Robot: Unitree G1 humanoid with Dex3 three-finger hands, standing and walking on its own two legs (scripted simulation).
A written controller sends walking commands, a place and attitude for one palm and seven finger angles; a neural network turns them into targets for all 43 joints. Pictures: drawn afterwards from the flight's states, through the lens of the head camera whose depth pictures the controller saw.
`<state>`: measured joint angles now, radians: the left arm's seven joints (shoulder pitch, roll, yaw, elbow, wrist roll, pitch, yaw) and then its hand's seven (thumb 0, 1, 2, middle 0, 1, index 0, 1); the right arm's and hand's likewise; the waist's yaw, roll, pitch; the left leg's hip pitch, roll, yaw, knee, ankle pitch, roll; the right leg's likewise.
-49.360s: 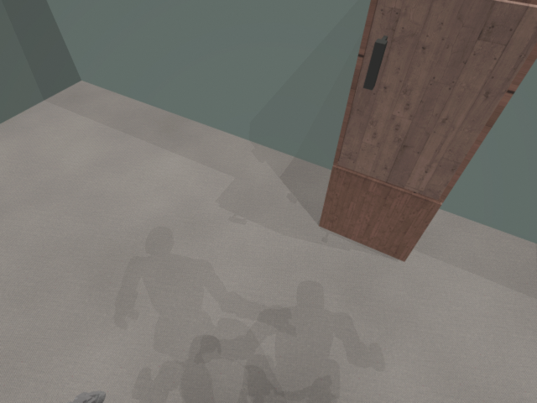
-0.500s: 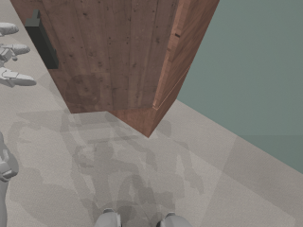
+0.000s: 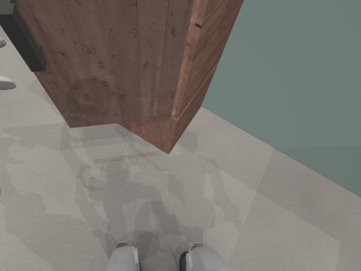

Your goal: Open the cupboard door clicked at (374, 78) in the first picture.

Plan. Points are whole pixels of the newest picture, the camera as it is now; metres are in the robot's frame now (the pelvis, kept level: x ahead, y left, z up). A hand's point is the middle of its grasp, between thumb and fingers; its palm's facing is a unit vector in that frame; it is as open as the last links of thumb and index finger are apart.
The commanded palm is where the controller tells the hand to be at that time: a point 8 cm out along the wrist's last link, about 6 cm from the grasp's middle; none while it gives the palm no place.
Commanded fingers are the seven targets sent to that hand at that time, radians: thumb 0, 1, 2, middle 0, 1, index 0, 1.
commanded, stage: slide the fingers in behind the handle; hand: left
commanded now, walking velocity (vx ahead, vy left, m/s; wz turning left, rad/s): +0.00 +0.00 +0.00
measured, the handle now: (25, 33) +0.56 +0.26 +0.12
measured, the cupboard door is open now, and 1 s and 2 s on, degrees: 42 42 42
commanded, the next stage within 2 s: close the thumb around the handle in 1.58 s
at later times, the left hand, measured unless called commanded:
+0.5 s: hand (4, 55) +0.51 +0.28 +0.12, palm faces +0.09 -1.00 +0.02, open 14.0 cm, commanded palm +0.49 +0.31 +0.12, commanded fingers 0.00 -0.50 0.30 -0.30 -1.20 -0.30 -1.20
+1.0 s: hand (35, 55) +0.51 +0.23 +0.12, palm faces +0.09 -1.00 +0.00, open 14.0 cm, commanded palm +0.49 +0.27 +0.12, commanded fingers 0.00 -0.50 0.30 -0.30 -1.20 -0.30 -1.20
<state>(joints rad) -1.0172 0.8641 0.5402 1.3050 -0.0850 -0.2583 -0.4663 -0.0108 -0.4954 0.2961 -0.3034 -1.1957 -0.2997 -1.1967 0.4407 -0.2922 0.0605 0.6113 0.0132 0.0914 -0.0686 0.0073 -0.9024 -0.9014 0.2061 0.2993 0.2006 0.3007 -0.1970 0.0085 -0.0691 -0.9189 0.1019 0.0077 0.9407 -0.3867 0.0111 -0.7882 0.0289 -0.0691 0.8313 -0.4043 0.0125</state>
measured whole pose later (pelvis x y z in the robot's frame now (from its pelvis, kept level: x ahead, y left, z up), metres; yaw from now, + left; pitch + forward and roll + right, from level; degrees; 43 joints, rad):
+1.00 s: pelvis +0.00 -0.01 +0.00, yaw +1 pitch +18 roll -4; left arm -0.97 0.61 0.43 1.22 -0.09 -0.29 -0.27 -0.01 -0.50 0.30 -0.30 -1.20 -0.30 -1.20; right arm 0.43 -0.27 0.03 0.64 0.00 0.07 -0.03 0.01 -0.90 -0.90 0.21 0.30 0.20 0.30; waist -0.17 0.03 -0.09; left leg -0.85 0.09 0.01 0.91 -0.38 0.00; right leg -0.73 0.02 -0.06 0.83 -0.41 0.01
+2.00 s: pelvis +0.01 +0.00 +0.00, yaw +1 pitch +19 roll -4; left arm -0.97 0.59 0.42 1.21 -0.09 -0.30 -0.23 -0.01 -0.05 0.49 -0.32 -1.24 -0.33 -1.25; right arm 0.42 -0.26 0.03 0.64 -0.01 0.06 -0.02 0.01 -0.90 -0.90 0.21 0.30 0.20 0.30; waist -0.17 0.03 -0.09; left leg -0.85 0.08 0.01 0.91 -0.39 0.01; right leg -0.73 0.01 -0.06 0.83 -0.42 0.01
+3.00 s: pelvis +0.03 +0.00 +0.02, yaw -1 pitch +13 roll -2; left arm -0.38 0.36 0.35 0.59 -0.24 -0.22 -0.21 0.00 0.66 0.69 -0.32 -1.35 -0.31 -1.34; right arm 0.38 -0.25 0.00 0.55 0.04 0.07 0.00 0.01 -0.90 -0.90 0.20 0.30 0.20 0.30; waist -0.09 0.04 -0.13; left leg -0.64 0.08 0.07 0.80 -0.40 0.01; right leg -0.55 0.01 0.00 0.74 -0.42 0.01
